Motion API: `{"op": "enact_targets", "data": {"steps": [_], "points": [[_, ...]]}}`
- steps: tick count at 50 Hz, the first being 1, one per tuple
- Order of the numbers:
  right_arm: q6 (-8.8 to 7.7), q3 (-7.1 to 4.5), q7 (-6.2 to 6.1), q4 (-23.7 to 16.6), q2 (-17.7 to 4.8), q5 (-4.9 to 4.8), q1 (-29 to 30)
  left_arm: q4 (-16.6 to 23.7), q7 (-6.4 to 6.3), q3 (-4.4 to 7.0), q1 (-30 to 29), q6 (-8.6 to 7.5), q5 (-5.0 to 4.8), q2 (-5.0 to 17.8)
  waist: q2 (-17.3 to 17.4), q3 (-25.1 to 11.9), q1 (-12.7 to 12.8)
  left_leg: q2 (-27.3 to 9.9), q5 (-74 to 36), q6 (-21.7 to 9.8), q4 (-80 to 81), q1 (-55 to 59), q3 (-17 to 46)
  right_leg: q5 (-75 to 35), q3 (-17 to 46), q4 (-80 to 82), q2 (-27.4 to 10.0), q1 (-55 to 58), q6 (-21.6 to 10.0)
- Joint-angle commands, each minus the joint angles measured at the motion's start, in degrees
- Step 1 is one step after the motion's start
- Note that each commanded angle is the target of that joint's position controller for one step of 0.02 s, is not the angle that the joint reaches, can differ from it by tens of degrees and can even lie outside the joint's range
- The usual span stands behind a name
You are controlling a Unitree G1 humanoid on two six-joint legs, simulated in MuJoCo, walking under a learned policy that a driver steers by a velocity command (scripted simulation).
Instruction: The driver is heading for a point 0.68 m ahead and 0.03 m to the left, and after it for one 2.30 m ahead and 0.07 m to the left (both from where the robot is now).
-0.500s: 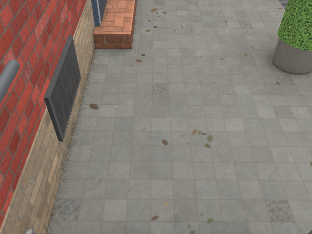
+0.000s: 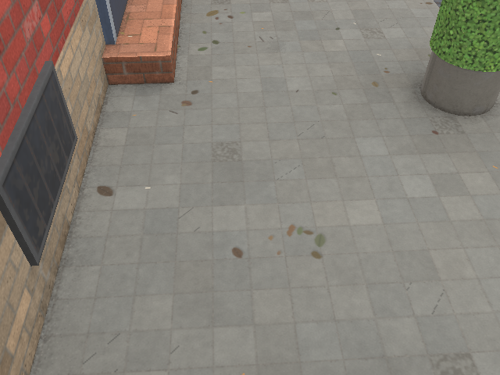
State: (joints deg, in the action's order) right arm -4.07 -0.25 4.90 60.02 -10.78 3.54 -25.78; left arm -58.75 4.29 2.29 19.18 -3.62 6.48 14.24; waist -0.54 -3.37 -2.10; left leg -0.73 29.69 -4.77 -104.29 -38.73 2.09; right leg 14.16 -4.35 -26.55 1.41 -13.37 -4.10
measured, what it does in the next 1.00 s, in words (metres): goes down: left foot 0.18 m lower, then right foot 0.18 m lower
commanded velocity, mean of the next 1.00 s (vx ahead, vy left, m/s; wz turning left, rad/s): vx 0.50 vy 0.00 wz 0.00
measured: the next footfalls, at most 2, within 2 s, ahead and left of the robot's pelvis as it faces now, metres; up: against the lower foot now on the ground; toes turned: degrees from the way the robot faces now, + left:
left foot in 0.36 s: +0.31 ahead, +0.15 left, -0.18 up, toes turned +4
right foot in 0.84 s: +0.67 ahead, -0.09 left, -0.37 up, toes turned -1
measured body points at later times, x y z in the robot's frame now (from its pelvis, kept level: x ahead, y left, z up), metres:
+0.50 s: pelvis +0.28 +0.05 -0.19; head +0.28 +0.06 +0.26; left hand +0.26 +0.28 -0.34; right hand +0.31 -0.20 -0.34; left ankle +0.27 +0.14 -0.92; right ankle +0.22 -0.08 -0.71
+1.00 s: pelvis +0.60 +0.00 -0.38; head +0.61 +0.00 +0.07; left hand +0.68 +0.24 -0.52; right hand +0.62 -0.24 -0.52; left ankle +0.53 +0.15 -0.89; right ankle +0.63 -0.09 -1.11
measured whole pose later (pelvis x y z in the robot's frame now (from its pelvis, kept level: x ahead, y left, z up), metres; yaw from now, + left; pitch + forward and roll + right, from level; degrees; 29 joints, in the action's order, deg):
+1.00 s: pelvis +0.60 +0.00 -0.38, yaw +0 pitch +3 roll +1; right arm -4.1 -2.3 -2.8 55.3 -10.3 -3.1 -17.4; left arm -56.5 1.0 1.8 12.2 -2.8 -0.2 11.4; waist -0.4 -1.7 -2.5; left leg -2.5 26.8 -1.0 -101.2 -43.3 3.3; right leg 14.2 -1.8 -33.2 0.9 -22.2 -3.0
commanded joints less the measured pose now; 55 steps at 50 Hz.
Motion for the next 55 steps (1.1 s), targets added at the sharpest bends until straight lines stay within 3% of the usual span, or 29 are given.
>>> {"op": "enact_targets", "data": {"steps": [1,2,4,6,8,11,16,17,18,19,20,21,23,25,27,30,32,34,37,38,39,42,43,44,45,46,47,50,55], "points": [[-1.1,0.55,-1.21,-4.6,2.5,3.0,5.1,1.6,-2.07,-3.15,1.2,-1.95,-0.74,-6.0,-1.2,14.2,-0.7,-9.2,-27.1,-4.3,29.8,-10.2,3.8,-10.9,9.9,7.7,-12.5,-11.9,-10.9],[-0.69,0.07,-0.2,-3.4,1.0,3.4,5.7,0.9,-2.74,-3.57,2.8,-2.81,-3.5,-5.6,0.5,12.1,1.4,-7.5,-38.9,-3.2,42.8,-3.5,0.7,-7.0,7.3,8.7,-11.7,-16.9,-12.6],[-0.62,0.66,1.51,-3.6,1.3,3.48,4.1,-2.4,-2.23,-3.18,8.8,-3.69,-0.87,-0.8,-2.6,8.2,0.2,-5.8,-43.3,-0.7,35.3,3.8,-0.6,-6.7,10.8,0.8,-11.5,-23.6,-13.5],[-1.19,0.81,0.52,-6.5,-1.2,3.76,10.2,-4.2,-3.62,-3.96,14.5,-5.59,-1.46,-2.5,-1.1,8.2,4.5,-8.8,-51.5,2.2,50.2,-14.2,5.6,-9.0,16.1,-4.6,-14.0,-5.0,-13.2],[-0.99,1.1,-1.12,-7.7,-1.8,3.14,15.1,-3.4,-3.87,-5.18,14.5,-5.36,-1.52,-4.5,1.3,7.0,5.0,-6.9,-65.5,3.1,63.6,3.3,1.2,-0.1,11.2,-9.1,-8.7,-17.1,-10.0],[0.56,0.69,-0.62,-10.7,-5.9,3.46,17.4,-2.0,-2.13,-5.28,11.6,-4.23,-0.84,-1.9,-0.2,10.3,2.7,-5.6,-55.8,3.2,59.1,13.9,0.1,10.1,14.7,-11.3,-10.0,-25.7,-10.3],[0.02,1.09,-0.2,-14.0,-5.8,2.08,29.0,-4.6,-4.16,-3.48,19.9,-1.59,-1.8,1.1,-0.8,11.2,10.8,-5.4,-39.4,2.1,83.6,11.0,-0.9,-2.9,21.8,-24.0,-12.4,0.4,-9.1],[-0.9,0.34,-0.43,-7.1,-6.5,2.0,11.1,-4.2,-2.51,-3.35,14.7,-0.93,0.54,2.2,0.3,8.2,2.8,-6.4,-48.6,1.0,81.0,29.6,0.5,-5.9,18.2,-36.7,-11.4,-7.5,-6.4],[-1.9,-2.93,-1.43,-1.5,-12.5,0.66,-4.9,-4.7,-0.73,-3.11,14.7,-0.31,-1.16,1.8,8.3,7.1,-4.4,-4.2,-53.5,-0.7,94.8,45.6,-5.2,-4.4,13.2,-47.8,-6.8,-13.9,-3.5],[-1.52,-4.44,-0.97,1.5,-15.3,1.49,-20.8,-6.1,2.46,-2.3,19.6,0.09,-1.18,0.2,16.9,-7.0,-8.6,-11.9,-81.8,-11.5,73.1,77.2,-0.9,15.5,6.1,-77.6,2.1,-32.6,2.1],[-0.48,-6.12,-0.23,1.8,-20.5,1.92,-20.8,-2.2,4.16,-1.55,18.7,-0.62,-3.15,-0.3,17.8,-15.2,-5.7,-19.5,-94.2,-17.3,63.7,87.0,7.0,36.5,3.1,-95.0,2.7,-46.3,3.1],[-0.27,-6.9,-0.82,1.7,-19.8,3.94,-20.7,2.8,3.54,-0.32,9.1,-1.59,-4.61,2.6,7.6,-9.2,-9.0,-20.0,-80.4,-17.1,66.2,81.9,11.5,34.1,4.3,-95.6,2.2,-56.9,2.8],[0.59,-3.16,-0.56,-0.1,-7.5,2.49,-8.1,5.9,0.69,-1.1,3.4,-2.11,-3.99,-0.3,0.9,5.1,-3.4,-23.0,-22.1,-16.7,78.9,51.7,19.9,15.3,9.3,-81.5,-6.4,-60.9,-1.0],[-1.89,1.0,-1.83,-3.5,2.5,3.08,6.4,5.6,-1.81,-2.79,1.1,-2.94,-0.02,-5.7,-3.7,13.2,4.8,-15.8,-20.4,-13.0,83.6,18.8,11.2,-8.1,14.2,-52.6,-13.0,-42.5,-4.8],[-4.0,0.37,-2.57,-2.5,-1.8,0.03,5.0,4.2,-0.39,-2.16,-0.7,-1.36,0.36,-5.3,1.7,12.4,3.1,-10.2,-18.4,-14.0,84.9,4.6,3.9,-22.8,6.6,-37.8,-9.3,-25.7,-3.0],[-5.27,1.35,-4.2,0.9,-1.4,1.37,-5.0,6.6,1.11,-2.81,-4.6,-1.61,0.7,-2.3,0.5,8.7,-0.6,-11.4,-21.3,-13.1,72.7,19.5,9.3,-37.8,11.7,-26.7,-10.6,-37.9,1.0],[-5.18,2.51,-4.14,-1.5,-0.8,2.22,-1.9,8.7,-0.89,-3.32,-9.0,-1.62,-0.39,-1.9,1.4,5.7,0.3,-4.5,-10.2,-8.4,68.9,1.4,2.5,-54.4,5.7,-13.7,-7.9,-11.6,1.4],[-4.66,2.27,-2.39,-2.2,-4.0,2.16,-0.3,11.0,-0.87,-2.52,-11.9,-0.37,0.22,3.2,2.5,9.8,2.0,-7.9,-5.0,-9.8,69.0,0.5,7.9,-43.4,6.9,-18.1,-7.8,-11.2,1.8],[-3.79,1.78,-4.28,2.1,-4.0,-0.19,-13.5,14.4,-0.02,-3.59,-25.3,-0.02,0.07,3.1,-0.5,14.7,-7.4,-11.9,-7.1,-10.0,60.0,31.5,16.6,-33.4,9.5,3.8,-10.8,-32.5,2.9],[-0.53,-1.22,-7.09,0.4,-6.6,-7.59,-7.1,17.9,-0.09,-2.24,-32.8,-1.16,-13.99,1.9,-2.6,17.1,-8.5,-8.3,-15.0,-7.1,56.3,27.4,15.2,-33.8,10.2,6.8,-7.5,-29.1,3.6],[1.1,-1.51,-8.27,0.9,-7.8,-6.52,-7.1,16.6,0.34,-2.64,-29.8,-1.31,-14.49,1.0,-1.4,14.4,-7.2,-8.7,-19.1,-6.3,51.4,28.1,13.0,-36.9,9.4,9.3,-7.6,-25.1,3.2],[0.59,-2.15,-6.05,2.6,-2.4,-3.87,-8.8,6.8,-0.64,1.42,-1.7,0.01,-9.74,6.2,-4.4,1.0,3.4,-1.0,-23.3,-3.0,24.4,13.3,5.6,-50.0,2.5,6.5,-5.8,14.8,-1.6],[-1.16,-1.43,-5.01,3.3,2.3,-4.84,-10.9,2.3,-1.53,2.22,13.8,1.05,-7.77,8.8,-13.8,-8.4,8.8,5.9,15.6,1.0,-0.8,-11.7,5.5,-69.4,9.2,-11.2,-15.4,45.5,-8.5],[-2.3,-0.83,-4.89,0.0,-0.2,-8.32,-9.7,1.0,-2.1,2.87,18.2,1.64,-7.92,11.2,-14.4,-20.8,11.7,4.1,25.2,3.6,-21.0,-24.2,6.2,-58.5,18.6,-17.7,-24.3,57.0,-14.7],[-3.33,-2.38,-5.48,-3.2,-4.6,-8.27,-4.5,1.4,-2.74,2.64,15.1,1.4,-9.07,9.8,-12.3,-22.0,12.3,1.3,19.0,4.0,-19.3,-29.1,8.4,-48.5,24.1,-13.0,-25.5,52.4,-15.7],[-3.48,-1.34,-6.04,-8.4,-2.8,-8.85,2.7,1.6,-3.39,3.22,12.8,1.64,-8.13,11.8,-8.7,-19.2,10.7,-1.3,9.7,3.9,-10.4,-34.1,4.1,-16.1,32.3,-2.9,-27.5,46.7,-17.6],[-2.23,-1.52,-7.63,-9.4,-2.1,-7.62,8.1,3.7,-4.01,2.17,4.0,1.87,-7.25,7.5,2.2,-11.3,7.5,-3.2,2.2,4.7,-8.1,-30.8,-0.7,-4.9,34.9,6.4,-26.2,30.8,-16.2],[0.36,-2.42,-8.38,-9.8,0.8,-5.27,8.4,5.7,-3.77,-0.36,-10.4,-0.69,-5.93,1.7,2.9,4.8,-2.4,-7.5,-14.2,4.3,19.0,-14.9,4.4,-10.3,25.9,8.8,-21.2,-8.3,-11.3],[-0.48,-3.13,-6.69,-13.9,-1.4,-4.26,18.5,5.2,-6.7,1.91,-7.3,-0.75,-7.74,7.0,-5.7,2.2,-0.3,-4.0,-34.9,6.2,58.7,8.3,-0.4,-20.2,10.5,11.8,-11.7,-14.4,-8.6]]}}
